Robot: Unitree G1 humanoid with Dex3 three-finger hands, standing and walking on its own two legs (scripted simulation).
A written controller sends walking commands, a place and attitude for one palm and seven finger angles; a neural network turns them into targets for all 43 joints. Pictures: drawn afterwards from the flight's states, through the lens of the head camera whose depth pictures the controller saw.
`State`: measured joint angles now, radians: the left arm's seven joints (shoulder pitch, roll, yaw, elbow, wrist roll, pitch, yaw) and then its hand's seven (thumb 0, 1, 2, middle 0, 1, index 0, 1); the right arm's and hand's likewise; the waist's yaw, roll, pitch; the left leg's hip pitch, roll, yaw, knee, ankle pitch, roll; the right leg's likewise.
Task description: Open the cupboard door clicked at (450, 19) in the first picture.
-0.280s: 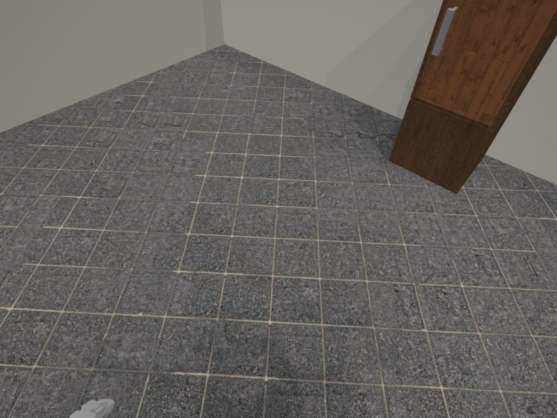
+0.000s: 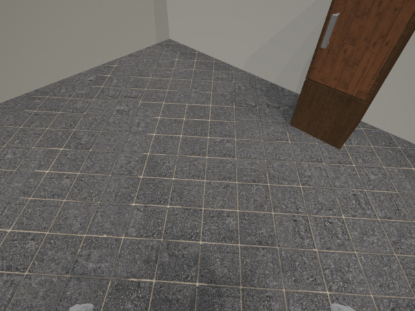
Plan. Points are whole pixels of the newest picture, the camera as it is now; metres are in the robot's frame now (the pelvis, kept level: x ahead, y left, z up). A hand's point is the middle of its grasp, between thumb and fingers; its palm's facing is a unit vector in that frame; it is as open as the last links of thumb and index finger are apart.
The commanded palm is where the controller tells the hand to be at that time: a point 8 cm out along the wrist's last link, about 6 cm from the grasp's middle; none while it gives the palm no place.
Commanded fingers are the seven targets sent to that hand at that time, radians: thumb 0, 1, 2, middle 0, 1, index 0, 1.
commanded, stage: stand and wait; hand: left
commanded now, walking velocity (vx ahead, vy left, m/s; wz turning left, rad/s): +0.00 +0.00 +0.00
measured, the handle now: (330, 30) +1.52 -0.60 -0.03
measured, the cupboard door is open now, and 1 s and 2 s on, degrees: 0 0 0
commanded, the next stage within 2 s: look at it before walking up in 0.66 s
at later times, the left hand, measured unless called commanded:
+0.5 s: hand out of the picture +0.05 +0.24 -0.15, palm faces -0.03 -0.94 -0.34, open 7.4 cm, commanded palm none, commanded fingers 0.00 0.90 0.90 -0.20 -0.30 -0.20 -0.30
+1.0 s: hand out of the picture +0.06 +0.23 -0.15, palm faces -0.04 -0.94 -0.33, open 7.4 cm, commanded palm none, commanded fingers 0.00 0.90 0.90 -0.20 -0.30 -0.20 -0.30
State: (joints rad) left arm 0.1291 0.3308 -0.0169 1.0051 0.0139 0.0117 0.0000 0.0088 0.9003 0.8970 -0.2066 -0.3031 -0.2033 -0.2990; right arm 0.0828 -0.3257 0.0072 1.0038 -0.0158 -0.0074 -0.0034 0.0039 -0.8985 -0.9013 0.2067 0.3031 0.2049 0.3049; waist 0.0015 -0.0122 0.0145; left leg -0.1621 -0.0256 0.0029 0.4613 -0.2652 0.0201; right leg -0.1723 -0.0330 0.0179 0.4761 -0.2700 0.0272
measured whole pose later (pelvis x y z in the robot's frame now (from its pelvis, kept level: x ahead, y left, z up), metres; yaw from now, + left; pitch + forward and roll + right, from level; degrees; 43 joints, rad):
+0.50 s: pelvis -0.02 -0.01 +0.00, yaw +0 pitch -2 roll +0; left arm 0.14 0.34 -0.01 1.08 0.01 0.01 0.00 0.01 0.90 0.90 -0.21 -0.30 -0.20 -0.30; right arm 0.14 -0.35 0.00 1.11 -0.01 0.00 0.00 0.00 -0.90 -0.90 0.21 0.30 0.20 0.30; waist -0.01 0.00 0.04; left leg -0.16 -0.01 -0.01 0.40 -0.20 0.00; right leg -0.17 -0.02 0.01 0.42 -0.21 0.01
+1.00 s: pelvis -0.01 -0.02 +0.01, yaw +0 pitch -2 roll +0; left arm 0.13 0.34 -0.01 1.09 0.01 0.00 0.00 0.01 0.90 0.90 -0.21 -0.30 -0.20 -0.30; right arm 0.12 -0.34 0.01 1.11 -0.01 -0.01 0.00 0.00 -0.90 -0.90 0.21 0.30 0.20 0.30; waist -0.01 0.00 0.04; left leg -0.15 0.00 -0.01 0.38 -0.20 -0.01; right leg -0.16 -0.01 0.00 0.40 -0.21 0.00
